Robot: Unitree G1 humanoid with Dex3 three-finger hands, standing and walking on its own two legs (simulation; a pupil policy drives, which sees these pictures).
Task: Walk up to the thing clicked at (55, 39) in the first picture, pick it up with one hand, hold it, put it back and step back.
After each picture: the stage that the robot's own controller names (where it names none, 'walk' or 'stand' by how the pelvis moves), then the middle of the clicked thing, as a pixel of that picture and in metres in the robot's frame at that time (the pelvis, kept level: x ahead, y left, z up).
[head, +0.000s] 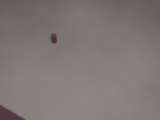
stand; (54, 38) +1.55 +0.30 -0.72
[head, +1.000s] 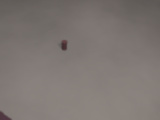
walk; (64, 45) +1.43 +0.12 -0.70
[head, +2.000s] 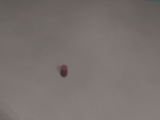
walk; (64, 71) +0.94 +0.09 -0.70
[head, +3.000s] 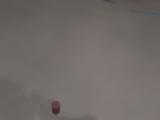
walk; (55, 108) +0.59 +0.13 -0.71
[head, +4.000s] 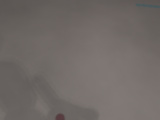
stand; out of the picture +0.44 +0.11 -0.71
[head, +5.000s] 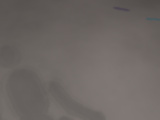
stand; out of the picture +0.41 +0.12 -0.72
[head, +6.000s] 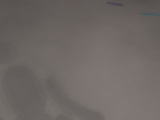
stand; out of the picture +0.39 +0.14 -0.72
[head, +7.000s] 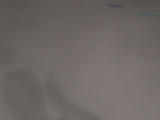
stand; out of the picture +0.41 +0.13 -0.73
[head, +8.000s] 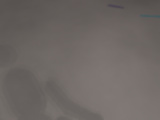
stand; out of the picture +0.40 +0.13 -0.73
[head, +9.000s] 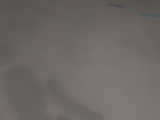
stand; out of the picture +0.39 +0.13 -0.73
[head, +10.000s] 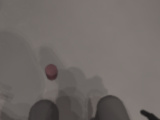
go down; (51, 72) +0.48 +0.11 -0.44
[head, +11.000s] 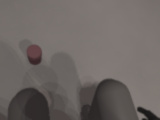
go down; (34, 55) +0.51 +0.14 -0.33
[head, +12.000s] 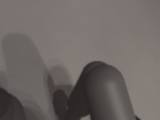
close in; out of the picture +0.50 +0.18 -0.25
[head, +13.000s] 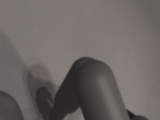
close; out of the picture +0.50 +0.20 -0.25
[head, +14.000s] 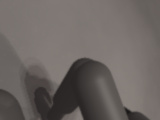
lift; out of the picture +0.48 +0.18 -0.25
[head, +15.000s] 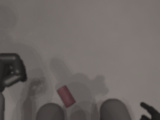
lift; (66, 96) +0.38 +0.07 -0.47
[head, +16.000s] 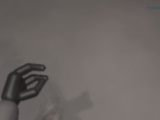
go down; out of the picture +0.31 +0.08 -0.70
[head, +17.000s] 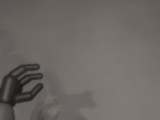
go down; out of the picture +0.29 +0.13 -0.69
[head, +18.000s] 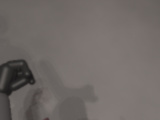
crouch; out of the picture +0.28 +0.17 -0.63
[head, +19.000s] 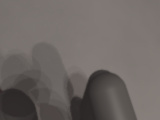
lower; out of the picture +0.32 +0.22 -0.31
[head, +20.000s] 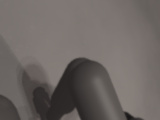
lower; out of the picture +0.28 +0.27 -0.28
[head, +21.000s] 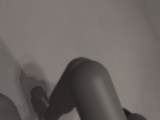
lower; out of the picture +0.26 +0.29 -0.28
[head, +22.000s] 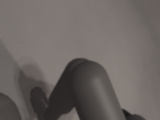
lower; out of the picture +0.24 +0.30 -0.28
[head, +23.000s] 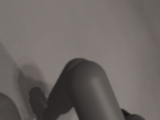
lower; out of the picture +0.23 +0.31 -0.28
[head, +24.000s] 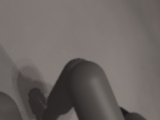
open; out of the picture +0.23 +0.32 -0.28
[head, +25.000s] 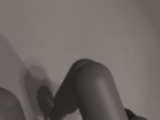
stand; out of the picture +0.23 +0.31 -0.27
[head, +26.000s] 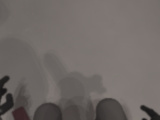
walk; (21, 118) +0.25 +0.28 -0.48
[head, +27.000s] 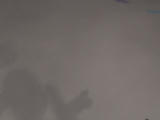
stand; out of the picture +0.20 +0.28 -0.69
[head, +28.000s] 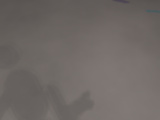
stand; out of the picture +0.20 +0.28 -0.69
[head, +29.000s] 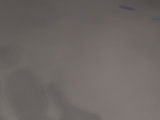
stand; out of the picture +0.21 +0.27 -0.74
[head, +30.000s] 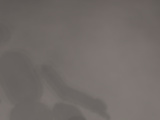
walk; out of the picture +0.24 +0.24 -0.73
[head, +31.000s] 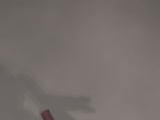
walk; (48, 118) +0.37 +0.19 -0.73
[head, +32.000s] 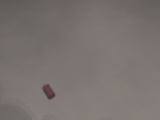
walk; (48, 91) +0.67 +0.32 -0.72
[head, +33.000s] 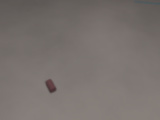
stand; (50, 85) +0.86 +0.26 -0.73
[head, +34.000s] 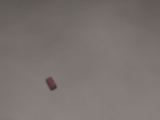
stand; (51, 83) +0.86 +0.26 -0.75
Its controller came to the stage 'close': yes
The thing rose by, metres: 0.01
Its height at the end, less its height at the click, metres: -0.02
